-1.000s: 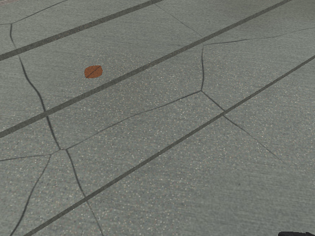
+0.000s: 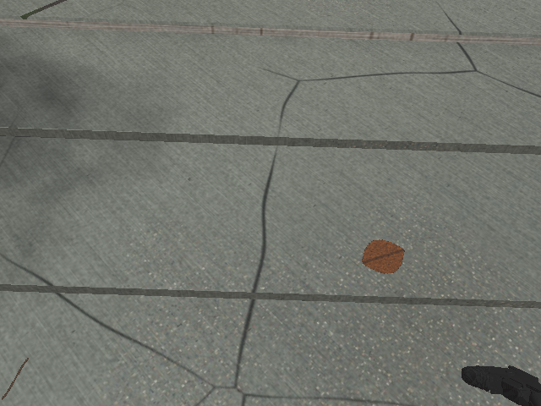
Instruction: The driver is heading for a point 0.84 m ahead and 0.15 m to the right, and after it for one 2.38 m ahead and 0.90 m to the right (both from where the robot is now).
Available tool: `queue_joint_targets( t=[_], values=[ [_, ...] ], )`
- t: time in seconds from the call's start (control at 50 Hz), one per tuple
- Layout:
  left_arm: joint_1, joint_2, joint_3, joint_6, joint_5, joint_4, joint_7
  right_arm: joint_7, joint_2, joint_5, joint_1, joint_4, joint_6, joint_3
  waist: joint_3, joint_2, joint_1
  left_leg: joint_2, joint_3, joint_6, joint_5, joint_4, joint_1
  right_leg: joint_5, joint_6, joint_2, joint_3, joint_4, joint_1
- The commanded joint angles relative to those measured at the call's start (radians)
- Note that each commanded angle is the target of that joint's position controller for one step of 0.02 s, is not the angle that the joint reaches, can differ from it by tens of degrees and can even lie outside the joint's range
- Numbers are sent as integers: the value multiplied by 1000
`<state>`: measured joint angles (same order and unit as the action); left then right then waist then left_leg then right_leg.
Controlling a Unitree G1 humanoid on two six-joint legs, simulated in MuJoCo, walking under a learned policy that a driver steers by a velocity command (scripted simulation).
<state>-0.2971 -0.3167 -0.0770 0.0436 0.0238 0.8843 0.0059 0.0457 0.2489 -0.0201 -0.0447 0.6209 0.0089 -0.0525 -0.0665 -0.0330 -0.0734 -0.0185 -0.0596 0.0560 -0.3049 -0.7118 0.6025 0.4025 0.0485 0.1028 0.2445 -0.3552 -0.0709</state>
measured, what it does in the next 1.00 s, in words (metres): climbs: right foot, then left foot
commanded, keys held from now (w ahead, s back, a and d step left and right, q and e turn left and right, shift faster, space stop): w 0.72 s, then w+e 0.28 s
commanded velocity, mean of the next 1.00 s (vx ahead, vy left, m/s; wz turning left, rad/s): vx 0.50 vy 0.00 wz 0.05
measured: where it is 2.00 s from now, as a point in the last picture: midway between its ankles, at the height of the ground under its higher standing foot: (316, 224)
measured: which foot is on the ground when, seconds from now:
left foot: down 0.00-0.38, up 0.40-0.84, down 0.86-1.00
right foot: down 0.00-0.02, up 0.04-0.38, down 0.40-0.92, up 0.94-1.00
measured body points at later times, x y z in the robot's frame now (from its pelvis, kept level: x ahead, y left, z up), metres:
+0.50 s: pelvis +0.22 -0.02 +0.02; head +0.20 -0.04 +0.47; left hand +0.18 +0.26 -0.11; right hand +0.45 -0.23 -0.07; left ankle +0.18 +0.13 -0.59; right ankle +0.23 -0.09 -0.69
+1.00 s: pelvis +0.50 +0.05 +0.04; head +0.55 +0.04 +0.49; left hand +0.47 +0.31 -0.09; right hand +0.71 -0.19 -0.05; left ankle +0.59 +0.16 -0.68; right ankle +0.32 -0.09 -0.60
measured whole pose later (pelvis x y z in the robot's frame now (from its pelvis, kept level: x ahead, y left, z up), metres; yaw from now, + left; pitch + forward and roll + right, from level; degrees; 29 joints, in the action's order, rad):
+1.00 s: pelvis +0.50 +0.05 +0.04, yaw -2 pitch +2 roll +3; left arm -0.39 -0.25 -0.04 0.05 0.04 0.97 0.00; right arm 0.02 0.21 -0.01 -0.01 0.75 0.07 -0.06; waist -0.07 -0.06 -0.04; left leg 0.02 -0.11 0.03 -0.41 -0.48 0.41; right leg 0.46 -0.02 0.09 -0.07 -1.08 0.25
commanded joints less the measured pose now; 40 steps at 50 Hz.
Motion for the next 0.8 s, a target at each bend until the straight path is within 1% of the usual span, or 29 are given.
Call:
queue_joint_targets(
  t=[0.02,0.04,0.06,0.08,0.1,0.12,0.14,0.18,0.2,0.24,0.26,0.3,0.34,0.36,0.38,0.4,0.42,0.44,0.46,0.48,0.5,0.52,0.54,0.56,0.58,0.62,0.68,0.76,0.8],
  values=[
    [-26,-146,-2,28,-6,-78,-6,-24,264,-16,-380,24,-7,-119,325,71,244,-10,146,184,96,160,-919,-875,-48,72,-26,-587,531],
    [-9,-76,23,48,-29,-93,-34,-38,278,-27,-464,67,-10,-118,424,248,228,-230,491,279,85,230,-1101,66,-24,-20,-116,-882,752],
    [45,-85,21,71,-13,-90,-52,-37,222,2,-472,57,6,-87,490,133,238,-257,531,261,196,258,-1058,155,-57,4,-296,-936,745],
    [149,-97,17,74,11,-129,-52,-29,207,10,-398,45,22,-78,365,69,217,-246,471,231,246,295,-939,117,-69,14,-292,-885,785],
    [194,-101,14,71,13,-147,-43,-25,180,5,-300,34,33,-68,259,13,172,-223,422,199,215,336,-804,60,-67,35,-283,-813,801],
    [180,-98,11,60,8,-136,-35,-26,143,7,-224,21,39,-54,215,41,128,-210,379,185,192,369,-686,30,-58,55,-285,-764,758],
    [121,-84,12,40,9,-120,-35,-26,124,14,-172,10,38,-43,199,90,78,-196,343,186,164,397,-571,31,-43,59,-279,-760,678],
    [43,-80,8,4,4,-98,-38,-29,137,22,-95,-10,40,-41,189,125,8,-184,307,191,105,473,-410,-23,0,35,-240,-772,582],
    [31,-83,4,-8,-1,-92,-35,-31,150,25,-72,-13,43,-43,179,136,-12,-172,270,180,104,494,-357,-68,16,30,-226,-762,555],
    [56,-79,5,-24,-9,-97,-28,-36,161,25,-72,-1,48,-43,149,145,-20,-155,213,152,86,508,-310,-133,30,27,-218,-705,539],
    [58,-58,13,-28,-9,-99,-28,-38,171,26,-53,3,46,-44,148,158,-36,-135,170,133,84,513,-277,-113,24,17,-194,-632,477],
    [51,-72,4,-32,-5,-85,-26,-38,174,31,-45,12,47,-45,146,159,-45,-130,137,116,65,502,-275,-134,21,-7,-157,-559,384],
    [-28,-88,-9,-31,-4,-54,-24,-36,153,20,-22,23,45,-41,129,168,-80,-159,135,110,-8,443,-256,-81,7,-14,-137,-523,298],
    [-90,-87,-16,-29,-3,-31,-23,-37,142,15,-4,31,40,-39,111,155,-111,-158,119,103,-16,366,-233,-60,-8,-28,-115,-459,237],
    [-241,-93,-29,-22,-11,31,-22,-41,118,18,34,32,34,-33,115,88,-180,-118,73,86,90,150,-193,-42,-28,-71,-85,-344,115],
    [-426,-71,-28,-19,-30,107,-26,-44,76,31,80,29,33,-20,129,-36,-248,-43,22,45,57,-258,-89,-10,-52,-44,-150,-276,10],
    [-421,-32,9,-6,-41,127,-43,-30,-60,32,62,27,33,13,13,-227,-155,59,62,29,-328,-735,230,67,-114,65,-455,-236,81],
    [-137,-115,16,20,-55,15,-57,-13,-96,-45,-156,-17,57,25,-6,-389,80,110,218,62,-244,-823,378,373,-263,259,-1100,202,225],
    [-3,-115,18,39,-27,-41,-63,-16,33,-66,-122,-7,69,2,-95,-163,113,38,211,68,-122,-882,425,541,-293,338,-1109,276,307],
    [34,-84,29,48,-21,-40,-59,-25,95,-43,-71,-5,68,-10,-119,-8,108,-10,215,66,3,-814,387,464,-265,314,-937,257,390],
    [58,-90,30,55,-33,-31,-52,-37,94,-11,-70,9,61,-11,-90,27,127,-45,197,49,59,-755,317,352,-224,258,-809,246,426],
    [69,-86,34,59,-46,-20,-38,-44,101,3,-71,13,56,-15,-79,-6,135,-69,186,22,118,-666,272,256,-208,207,-688,248,434],
    [46,-54,44,68,-53,-8,-24,-46,116,1,-50,22,50,-23,-65,-35,115,-87,174,3,180,-598,234,132,-200,171,-592,248,413],
    [-12,-32,50,75,-50,15,-12,-46,97,0,-17,20,48,-19,-54,-43,84,-87,149,-13,234,-537,231,-14,-201,139,-506,247,363],
    [-82,-22,52,77,-45,40,-4,-46,76,3,18,20,46,-15,-32,-26,52,-86,127,-19,277,-484,255,-146,-195,120,-441,238,281],
    [-186,-29,50,73,-37,68,11,-37,39,6,78,7,53,-8,10,-1,8,-82,84,-34,335,-327,277,-418,-185,107,-354,213,133],
    [-249,-28,51,56,-35,80,22,-20,-13,-3,158,-7,60,3,36,-36,-30,-46,22,-49,396,-122,210,-503,-164,82,-268,219,40],
    [-289,-19,49,32,-27,94,18,6,-12,-7,234,-25,69,4,-36,-66,-48,-25,5,-43,372,59,193,-533,-197,123,-271,219,-49],
    [-291,-37,38,15,-14,101,18,18,-6,-10,278,-44,82,7,-73,-73,-44,-9,-5,-29,289,148,191,-598,-209,149,-294,187,-93]
  ],
)
Keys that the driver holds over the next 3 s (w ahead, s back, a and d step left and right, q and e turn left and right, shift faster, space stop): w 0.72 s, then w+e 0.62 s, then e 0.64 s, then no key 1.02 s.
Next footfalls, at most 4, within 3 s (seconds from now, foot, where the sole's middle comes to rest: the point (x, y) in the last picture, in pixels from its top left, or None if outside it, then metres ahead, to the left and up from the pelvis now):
0.40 right None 0.27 -0.10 -0.73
0.86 left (227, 305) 0.64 0.17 -0.70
1.32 right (332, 280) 0.73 -0.09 -0.69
1.74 left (298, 185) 1.03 0.01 -0.69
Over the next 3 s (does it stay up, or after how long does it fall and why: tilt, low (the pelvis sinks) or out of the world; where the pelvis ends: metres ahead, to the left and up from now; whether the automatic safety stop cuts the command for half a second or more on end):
stays up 0.89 -0.03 0.08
